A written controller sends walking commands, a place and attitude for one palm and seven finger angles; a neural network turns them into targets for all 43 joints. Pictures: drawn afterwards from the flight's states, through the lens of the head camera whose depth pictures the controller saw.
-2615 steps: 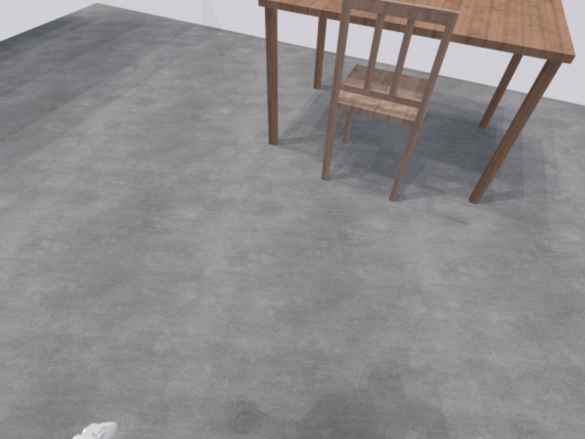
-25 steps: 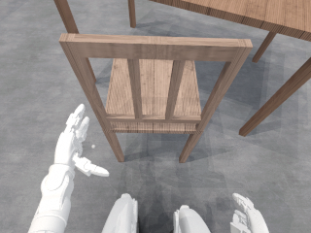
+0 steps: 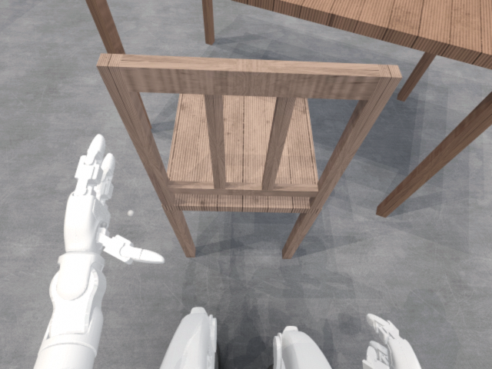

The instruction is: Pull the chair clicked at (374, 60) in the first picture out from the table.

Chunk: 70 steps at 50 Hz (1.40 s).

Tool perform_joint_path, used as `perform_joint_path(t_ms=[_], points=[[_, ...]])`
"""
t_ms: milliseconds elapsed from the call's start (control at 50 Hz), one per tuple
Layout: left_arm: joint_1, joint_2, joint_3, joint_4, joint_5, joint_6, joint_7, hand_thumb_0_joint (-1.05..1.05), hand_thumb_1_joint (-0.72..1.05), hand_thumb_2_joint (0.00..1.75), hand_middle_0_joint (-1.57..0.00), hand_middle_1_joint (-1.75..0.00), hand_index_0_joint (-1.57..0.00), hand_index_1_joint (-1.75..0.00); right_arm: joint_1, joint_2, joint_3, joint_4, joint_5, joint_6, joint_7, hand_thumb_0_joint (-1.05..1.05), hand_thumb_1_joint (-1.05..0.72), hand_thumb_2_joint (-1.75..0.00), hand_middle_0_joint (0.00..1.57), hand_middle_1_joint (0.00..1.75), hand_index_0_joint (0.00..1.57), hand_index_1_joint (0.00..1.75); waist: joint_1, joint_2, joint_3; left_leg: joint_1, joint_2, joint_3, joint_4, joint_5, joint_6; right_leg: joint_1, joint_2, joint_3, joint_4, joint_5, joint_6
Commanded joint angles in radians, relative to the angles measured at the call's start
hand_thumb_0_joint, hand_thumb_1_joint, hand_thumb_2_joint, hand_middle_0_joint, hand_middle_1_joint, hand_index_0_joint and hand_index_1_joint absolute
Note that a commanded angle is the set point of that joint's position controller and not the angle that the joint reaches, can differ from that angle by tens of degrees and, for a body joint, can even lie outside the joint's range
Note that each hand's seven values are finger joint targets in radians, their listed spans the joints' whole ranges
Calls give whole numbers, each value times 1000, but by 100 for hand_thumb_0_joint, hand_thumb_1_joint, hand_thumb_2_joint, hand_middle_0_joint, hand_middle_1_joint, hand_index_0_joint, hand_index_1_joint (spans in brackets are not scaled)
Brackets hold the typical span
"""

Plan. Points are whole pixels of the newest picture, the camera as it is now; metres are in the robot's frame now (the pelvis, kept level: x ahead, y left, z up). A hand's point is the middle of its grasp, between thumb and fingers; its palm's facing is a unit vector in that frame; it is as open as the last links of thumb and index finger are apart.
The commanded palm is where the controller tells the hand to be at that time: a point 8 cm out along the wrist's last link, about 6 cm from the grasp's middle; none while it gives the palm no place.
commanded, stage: aim the fingers beside a spindle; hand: left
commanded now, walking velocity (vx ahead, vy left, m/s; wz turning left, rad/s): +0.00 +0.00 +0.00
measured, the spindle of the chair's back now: (217, 147) +0.48 +0.07 +0.02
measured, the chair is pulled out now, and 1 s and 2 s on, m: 0.24 0.24 0.24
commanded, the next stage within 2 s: push the fingers through the gap in 1.16 s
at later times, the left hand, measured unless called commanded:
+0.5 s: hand (139, 225) +0.34 +0.19 -0.01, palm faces +0.00 -1.00 -0.02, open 16.9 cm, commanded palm +0.32 +0.23 +0.02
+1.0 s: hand (144, 223) +0.33 +0.17 +0.03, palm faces +0.02 -1.00 -0.05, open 16.9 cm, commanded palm +0.31 +0.23 +0.02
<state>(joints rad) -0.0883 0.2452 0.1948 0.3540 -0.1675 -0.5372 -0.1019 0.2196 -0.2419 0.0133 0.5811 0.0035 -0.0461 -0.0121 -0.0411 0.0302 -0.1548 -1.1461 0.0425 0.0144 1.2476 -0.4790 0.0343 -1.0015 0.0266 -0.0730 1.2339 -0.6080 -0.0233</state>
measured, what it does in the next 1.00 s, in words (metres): stands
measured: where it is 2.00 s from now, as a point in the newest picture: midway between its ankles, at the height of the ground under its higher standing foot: outside the picture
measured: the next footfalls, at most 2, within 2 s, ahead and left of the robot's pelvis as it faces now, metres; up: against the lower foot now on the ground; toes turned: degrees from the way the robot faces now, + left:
none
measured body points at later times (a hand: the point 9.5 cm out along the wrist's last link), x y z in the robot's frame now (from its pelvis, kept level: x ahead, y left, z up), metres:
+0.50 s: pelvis +0.00 +0.00 +0.00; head +0.11 +0.02 +0.43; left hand +0.33 +0.24 +0.00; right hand +0.15 -0.24 -0.11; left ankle +0.06 +0.10 -0.63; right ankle -0.01 -0.11 -0.63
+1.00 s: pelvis +0.00 +0.00 +0.00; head +0.11 +0.01 +0.44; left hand +0.32 +0.22 +0.03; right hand +0.15 -0.25 -0.11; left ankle +0.06 +0.10 -0.63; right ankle -0.01 -0.11 -0.63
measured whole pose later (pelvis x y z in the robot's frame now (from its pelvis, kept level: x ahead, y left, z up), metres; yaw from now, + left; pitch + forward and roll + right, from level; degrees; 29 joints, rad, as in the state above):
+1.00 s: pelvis +0.00 +0.00 +0.00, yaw +0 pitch +21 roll -3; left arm -0.06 0.22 0.14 0.35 -0.18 -0.51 -0.13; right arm 0.21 -0.25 0.01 0.58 0.01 -0.05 -0.02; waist -0.04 0.04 -0.16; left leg -1.14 0.04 0.01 1.24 -0.48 0.03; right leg -0.99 0.03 -0.08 1.23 -0.61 -0.03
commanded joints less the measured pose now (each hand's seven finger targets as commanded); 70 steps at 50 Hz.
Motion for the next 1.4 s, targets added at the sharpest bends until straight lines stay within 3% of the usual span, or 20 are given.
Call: perform_joint_path(t_ms=[0, 80, 160, 180, 260, 340, 380, 420, 500, 580, 660, 780, 840, 880, 960, 1000, 1100, 1160, 1280, 1380], points=[[-185, 71, -16, 150, -28, 47, -80, 0, -50, 30, -6, -8, -6, -8, 10, -170, -55, -97, 24, -12, -5, 0, -90, -90, 20, 30, 20, 30, -60, -58, -193, 239, -24, -50, -128, 87, 0, 9, 6, 39, -213, 182, 3], [-228, 3, -106, 62, -89, 82, -190, 0, -50, 30, -6, -8, -6, -8, 9, -174, -65, -135, 44, -28, -16, 0, -90, -90, 20, 30, 20, 30, -48, -28, -300, 306, -26, -57, -126, 141, 9, 56, -5, 46, -222, 227, -5], [-297, 196, 41, -382, -89, -54, -94, 0, -50, 30, -6, -8, -6, -8, 22, -161, -74, -138, 15, -67, -21, 0, -90, -90, 20, 30, 20, 30, 17, 168, -570, 599, -9, -90, -132, 397, -11, 67, -1, 28, -168, 365, -13], [-260, 268, 105, -405, -74, -75, -45, 0, -50, 30, -6, -8, -6, -8, 32, -164, -70, -125, 6, -70, -21, 0, -90, -90, 20, 30, 20, 30, 20, 162, -548, 601, -3, -101, -134, 426, -18, 49, 5, 21, -154, 367, -14], [-228, 209, 114, -193, -16, -65, 52, 0, -50, 30, -6, -8, -6, -8, 7, -140, -58, -94, -6, -45, -9, 0, -90, -90, 20, 30, 20, 30, -13, 51, -375, 443, -5, -93, -131, 316, -13, 25, 6, 13, -146, 314, -2], [-149, 96, 16, 119, -14, 48, -36, 0, -50, 30, -6, -8, -6, -8, 3, -166, -55, -112, 14, -6, -3, 0, -90, -90, 20, 30, 20, 30, -27, -40, -233, 275, -25, -61, -145, 115, -9, 17, 9, 20, -189, 197, -2], [-174, 12, -76, 141, -40, 90, -112, 0, -50, 30, -6, -8, -6, -8, 0, -171, -55, -134, 32, -6, -3, 0, -90, -90, 20, 30, 20, 30, -43, -32, -245, 287, -26, -58, -150, 104, 0, 27, 4, 26, -212, 191, -5], [-209, 13, -101, 9, -65, 77, -151, 0, -50, 30, -6, -8, -6, -8, 3, -170, -65, -151, 36, -15, -8, 0, -90, -90, 20, 30, 20, 30, -30, 10, -342, 360, -22, -62, -140, 176, 1, 55, -1, 31, -205, 250, -7], [-305, 171, 8, -368, -79, -40, -85, 0, -50, 30, -6, -8, -6, -8, 15, -163, -71, -148, 17, -51, -19, 0, -90, -90, 20, 30, 20, 30, 4, 143, -539, 577, -7, -99, -136, 373, -11, 59, 2, 23, -168, 345, -13], [-262, 242, 114, -269, -21, -72, 47, 0, -50, 30, -6, -8, -6, -8, 18, -149, -59, -99, -4, -46, -17, 0, -90, -90, 20, 30, 20, 30, -12, 56, -409, 488, -2, -110, -135, 338, -13, 20, 8, 11, -151, 311, -6], [-239, 145, 54, 76, 6, 5, 19, 0, -50, 30, -6, -8, -6, -8, -3, -156, -50, -91, 3, -8, -9, 0, -90, -90, 20, 30, 20, 30, -37, -43, -228, 264, -23, -69, -128, 96, -6, -5, 10, 24, -182, 167, 1], [-222, 42, -79, -84, -72, 47, -134, 0, -50, 30, -6, -8, -6, -8, -7, -160, -62, -161, 30, -19, -8, 0, -90, -90, 20, 30, 20, 30, -15, 57, -422, 405, -21, -62, -132, 238, 0, 90, -1, 39, -190, 306, -10], [-226, 154, 6, -315, -86, -20, -89, 0, -50, 30, -6, -8, -6, -8, 10, -158, -70, -151, 21, -42, -15, 0, -90, -90, 20, 30, 20, 30, 6, 95, -521, 542, -10, -84, -136, 371, -6, 106, 4, 28, -180, 382, -9], [-193, 225, 82, -322, -70, -47, -29, 0, -50, 30, -6, -8, -6, -8, 14, -156, -64, -131, 9, -46, -18, 0, -90, -90, 20, 30, 20, 30, 6, 71, -479, 500, -11, -85, -131, 376, -5, 105, 7, 28, -168, 387, -6], [-209, 184, 96, -70, -21, -31, 17, 0, -50, 30, -6, -8, -6, -8, 5, -147, -56, -91, 3, -25, -12, 0, -90, -90, 20, 30, 20, 30, -25, -18, -277, 307, -18, -66, -119, 197, -4, 46, 9, 31, -173, 264, 4], [-226, 153, 64, 33, -13, -9, -10, 0, -50, 30, -6, -8, -6, -8, -1, -152, -53, -94, 8, -15, -11, 0, -90, -90, 20, 30, 20, 30, -33, -29, -242, 255, -27, -53, -114, 132, -1, 37, 7, 42, -185, 218, 3], [-221, 50, -74, -86, -61, 23, -129, 0, -50, 30, -6, -8, -6, -8, -5, -157, -65, -141, 25, -27, -9, 0, -90, -90, 20, 30, 20, 30, -25, 56, -405, 392, -24, -55, -121, 231, 3, 92, -1, 47, -194, 312, -6], [-220, 134, -9, -236, -81, -7, -116, 0, -50, 30, -6, -8, -6, -8, -3, -159, -70, -141, 23, -42, -19, 0, -90, -90, 20, 30, 20, 30, -6, 77, -476, 468, -15, -66, -122, 312, 0, 110, 0, 42, -184, 364, -5], [-283, 192, 89, -100, -34, -21, -5, 0, -50, 30, -6, -8, -6, -8, 3, -148, -55, -94, 6, -31, -20, 0, -90, -90, 20, 30, 20, 30, -31, -1, -310, 325, -16, -68, -107, 221, 1, 45, 7, 35, -167, 288, 3], [-335, 154, 41, 5, -25, 8, -52, 0, -50, 30, -6, -8, -6, -8, 4, -159, -57, -105, 12, -23, -17, 0, -90, -90, 20, 30, 20, 30, -36, 25, -341, 310, -24, -51, -106, 161, 3, 60, 5, 54, -188, 242, -1]])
